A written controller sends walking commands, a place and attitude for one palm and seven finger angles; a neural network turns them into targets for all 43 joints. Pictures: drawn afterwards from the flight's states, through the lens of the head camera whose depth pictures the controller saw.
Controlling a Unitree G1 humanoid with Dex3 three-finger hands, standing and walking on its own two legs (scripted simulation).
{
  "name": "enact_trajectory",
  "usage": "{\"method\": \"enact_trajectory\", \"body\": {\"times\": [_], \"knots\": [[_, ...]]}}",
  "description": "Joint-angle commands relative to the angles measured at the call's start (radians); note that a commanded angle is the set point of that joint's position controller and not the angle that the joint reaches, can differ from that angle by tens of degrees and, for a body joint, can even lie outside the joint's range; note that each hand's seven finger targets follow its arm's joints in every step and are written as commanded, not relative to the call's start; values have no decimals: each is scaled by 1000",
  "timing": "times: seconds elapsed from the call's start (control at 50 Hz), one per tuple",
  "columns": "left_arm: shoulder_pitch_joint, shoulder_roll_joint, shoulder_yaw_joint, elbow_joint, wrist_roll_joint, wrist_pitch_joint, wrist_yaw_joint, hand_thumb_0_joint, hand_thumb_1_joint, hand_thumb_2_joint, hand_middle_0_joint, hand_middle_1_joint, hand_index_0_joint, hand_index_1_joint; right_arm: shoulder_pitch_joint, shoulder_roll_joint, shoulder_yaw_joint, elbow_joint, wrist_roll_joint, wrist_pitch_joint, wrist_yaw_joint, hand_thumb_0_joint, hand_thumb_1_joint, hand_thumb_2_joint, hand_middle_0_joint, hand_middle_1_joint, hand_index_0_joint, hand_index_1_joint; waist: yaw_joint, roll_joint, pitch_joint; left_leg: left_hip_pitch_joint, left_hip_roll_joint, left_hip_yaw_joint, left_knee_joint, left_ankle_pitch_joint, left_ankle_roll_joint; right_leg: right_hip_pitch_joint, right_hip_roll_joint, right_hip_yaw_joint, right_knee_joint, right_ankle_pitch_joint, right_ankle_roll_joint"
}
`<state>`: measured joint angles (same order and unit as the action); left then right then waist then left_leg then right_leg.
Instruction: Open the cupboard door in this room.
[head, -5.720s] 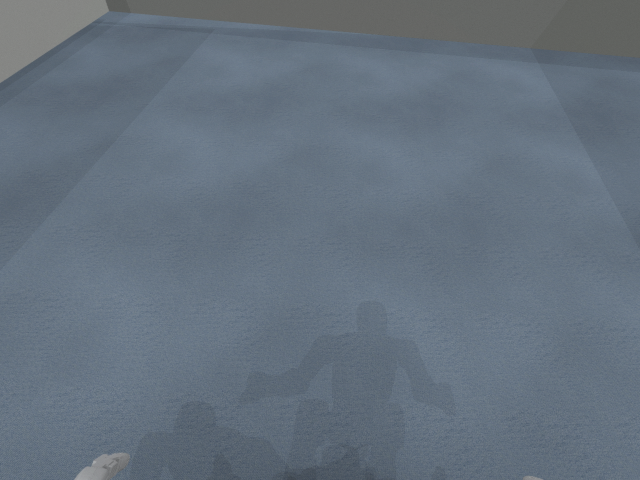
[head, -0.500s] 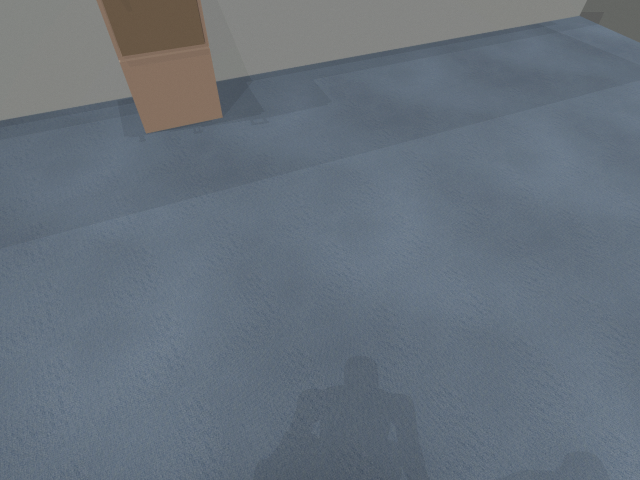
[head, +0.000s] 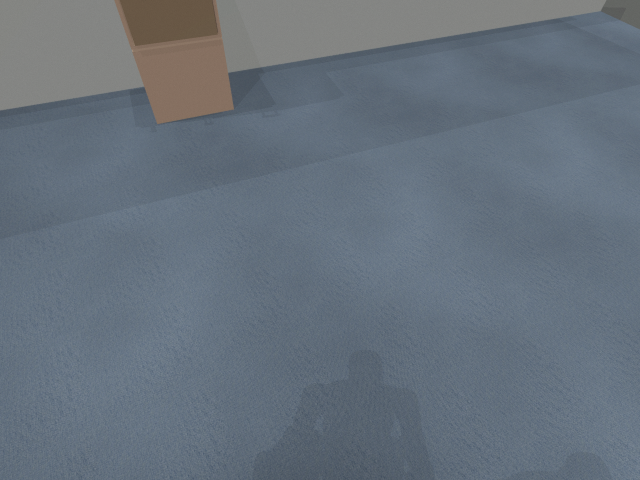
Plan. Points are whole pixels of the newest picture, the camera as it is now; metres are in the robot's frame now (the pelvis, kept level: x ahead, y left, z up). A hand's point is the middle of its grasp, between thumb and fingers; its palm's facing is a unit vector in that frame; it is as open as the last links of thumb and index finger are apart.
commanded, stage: stand and wait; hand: left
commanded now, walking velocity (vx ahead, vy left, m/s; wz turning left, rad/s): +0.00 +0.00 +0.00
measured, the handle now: out of the picture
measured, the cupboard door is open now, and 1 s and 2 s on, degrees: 0 0 0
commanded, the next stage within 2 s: turn or walk to find it in 0.10 s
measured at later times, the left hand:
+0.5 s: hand out of the picture +0.03 +0.18 -0.18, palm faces +0.07 -0.98 -0.19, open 7.4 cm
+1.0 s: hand out of the picture +0.02 +0.20 -0.18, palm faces +0.15 -0.97 -0.20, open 7.4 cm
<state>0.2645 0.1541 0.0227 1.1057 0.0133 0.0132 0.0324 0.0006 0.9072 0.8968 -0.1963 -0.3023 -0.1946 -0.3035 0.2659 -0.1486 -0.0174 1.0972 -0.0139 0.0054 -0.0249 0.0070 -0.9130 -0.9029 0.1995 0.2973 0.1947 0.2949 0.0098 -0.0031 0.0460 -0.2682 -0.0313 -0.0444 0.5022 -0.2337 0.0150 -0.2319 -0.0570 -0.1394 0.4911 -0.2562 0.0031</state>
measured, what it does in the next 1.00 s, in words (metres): lifts its right foot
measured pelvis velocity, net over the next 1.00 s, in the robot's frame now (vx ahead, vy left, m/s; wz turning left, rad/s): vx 0.01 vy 0.01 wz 0.14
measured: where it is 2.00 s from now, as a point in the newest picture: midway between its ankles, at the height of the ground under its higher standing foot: outside the picture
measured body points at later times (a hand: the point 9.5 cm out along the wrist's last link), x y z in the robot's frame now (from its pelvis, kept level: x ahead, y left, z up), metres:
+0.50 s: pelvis +0.02 +0.00 +0.00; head +0.04 +0.01 +0.45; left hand +0.03 +0.23 -0.16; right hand +0.05 -0.24 -0.15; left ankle +0.02 +0.11 -0.74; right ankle +0.00 -0.12 -0.74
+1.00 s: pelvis +0.01 +0.01 +0.00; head +0.03 +0.03 +0.45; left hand +0.02 +0.25 -0.16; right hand +0.07 -0.22 -0.15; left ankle +0.02 +0.09 -0.74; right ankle -0.02 -0.13 -0.69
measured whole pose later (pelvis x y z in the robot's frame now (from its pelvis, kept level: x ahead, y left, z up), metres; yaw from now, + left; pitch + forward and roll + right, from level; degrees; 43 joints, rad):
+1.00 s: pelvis +0.01 +0.01 +0.00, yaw +8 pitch -1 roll -1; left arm 0.19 0.20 0.03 1.07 0.01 0.04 0.03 0.00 0.91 0.90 -0.20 -0.30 -0.19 -0.30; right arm 0.23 -0.16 -0.01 1.06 -0.02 -0.01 -0.04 0.00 -0.90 -0.90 0.20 0.30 0.20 0.29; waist -0.01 -0.02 0.06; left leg -0.26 -0.04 0.01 0.49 -0.23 0.07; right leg -0.31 -0.05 -0.05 0.87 -0.50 0.02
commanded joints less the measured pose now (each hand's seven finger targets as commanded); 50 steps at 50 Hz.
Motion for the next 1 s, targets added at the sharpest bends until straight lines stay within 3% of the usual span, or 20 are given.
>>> {"method": "enact_trajectory", "body": {"times": [0.0,0.08,0.18,0.26,0.36,0.4,0.5,0.58,0.62,0.66,0.72,0.76,0.78,0.8,0.82,0.84,0.86,0.9,0.92,0.98], "knots": [[65,101,16,-25,1,-25,5,0,900,900,-200,-300,-200,-300,52,-117,-14,-29,0,-22,-3,0,-900,-900,200,300,200,300,4,31,-35,-38,127,-108,-126,119,29,81,-75,101,-93,36,-12],[55,126,18,-19,0,-33,3,0,900,900,-200,-300,-200,-300,36,-138,-14,-27,3,-29,-5,0,-900,-900,200,300,200,300,5,16,-37,-16,124,-95,-121,175,24,108,-85,107,-107,89,-19],[57,122,25,-31,0,-13,10,0,900,900,-200,-300,-200,-300,26,-113,-12,-42,0,-7,0,0,-900,-900,200,300,200,300,9,4,17,-103,109,-80,-72,153,15,99,-118,95,-94,39,-18],[29,133,26,-43,1,-12,9,0,900,900,-200,-300,-200,-300,48,-99,-11,-45,-4,0,1,0,-900,-900,200,300,200,300,-4,-63,6,-65,87,-34,-9,114,3,54,-162,117,-136,-23,-46],[29,119,20,-40,-1,-14,6,0,900,900,-200,-300,-200,-300,28,-129,-9,-41,-2,-14,0,0,-900,-900,200,300,200,300,8,53,-30,-43,130,-129,-93,218,26,96,-84,66,-62,46,-11],[39,123,19,-33,-2,-19,6,0,900,900,-200,-300,-200,-300,9,-145,-10,-38,1,-22,-4,0,-900,-900,200,300,200,300,17,72,-47,-36,138,-144,-109,262,34,137,-78,71,-64,90,-7],[30,134,19,-25,-4,-23,5,0,900,900,-200,-300,-200,-300,7,-144,-9,-33,2,-24,-5,0,-900,-900,200,300,200,300,10,37,-45,-20,124,-113,-96,278,20,159,-99,74,-83,141,-16],[31,137,30,-38,-3,-9,9,0,900,900,-200,-300,-200,-300,3,-141,-13,-52,0,-7,-2,0,-900,-900,200,300,200,300,14,23,-2,-102,120,-125,-75,245,19,156,-113,61,-61,99,-15],[26,155,39,-53,0,-6,9,0,900,900,-200,-300,-200,-300,1,-144,-17,-67,-1,-1,0,0,-900,-900,200,300,200,300,14,-13,-8,-142,106,-113,-36,219,17,169,-144,73,-68,87,-28],[8,179,51,-76,4,-2,10,0,900,900,-200,-300,-200,-300,5,-145,-24,-87,-4,8,2,0,-900,-900,200,300,200,300,11,-82,-16,-170,86,-56,57,157,5,162,-212,93,-93,69,-62],[-26,191,54,-105,10,-3,11,0,900,900,-200,-300,-200,-300,6,-126,-34,-100,-9,18,4,0,-900,-900,200,300,200,300,0,-145,-39,-129,76,34,231,-70,-18,93,-319,124,-132,131,-133],[-43,178,48,-111,12,-1,12,0,900,900,-200,-300,-200,-300,11,-116,-34,-103,-9,19,7,0,-900,-900,200,300,200,300,-8,-121,-28,-72,98,53,208,-84,-19,26,-312,84,-100,160,-131],[-49,175,45,-111,12,0,9,0,900,900,-200,-300,-200,-300,25,-108,-32,-98,-8,15,10,0,-900,-900,200,300,200,300,-21,-87,-27,-25,112,45,128,14,-15,-6,-280,45,-55,140,-102],[-50,158,43,-113,8,4,7,0,900,900,-200,-300,-200,-300,45,-124,-31,-92,-11,8,12,0,-900,-900,200,300,200,300,-27,4,-20,11,156,-39,18,144,7,-51,-205,-7,21,49,-49],[-31,116,34,-115,-1,7,4,0,900,900,-200,-300,-200,-300,57,-163,-31,-91,-15,-4,8,0,-900,-900,200,300,200,300,-22,161,-14,6,233,-210,-115,260,53,-61,-84,-42,138,-49,8],[-43,101,24,-118,-4,10,9,0,900,900,-200,-300,-200,-300,71,-202,-39,-80,-17,-13,-3,0,-900,-900,200,300,200,300,-32,274,-19,46,308,-389,-232,310,99,-108,-5,-2,282,-227,26],[-53,117,25,-112,0,13,11,0,900,900,-200,-300,-200,-300,68,-207,-40,-69,-12,-16,-14,0,-900,-900,200,300,200,300,-32,255,-15,59,328,-417,-272,263,122,-133,-11,82,394,-320,16],[-46,117,23,-97,3,10,6,0,900,900,-200,-300,-200,-300,47,-187,-31,-67,-10,-24,-25,0,-900,-900,200,300,200,300,-20,178,-29,91,317,-363,-247,294,143,-165,-28,148,441,-292,14],[-36,110,18,-87,4,8,4,0,900,900,-200,-300,-200,-300,21,-186,-28,-67,-9,-25,-26,0,-900,-900,200,300,200,300,-8,168,-46,116,301,-317,-236,299,155,-165,-28,156,439,-267,18],[-30,96,10,-70,4,2,-6,0,900,900,-200,-300,-200,-300,15,-184,-31,-60,-4,-28,-26,0,-900,-900,200,300,200,300,-11,86,-83,175,264,-243,-229,315,164,-142,-16,145,369,-222,28]]}}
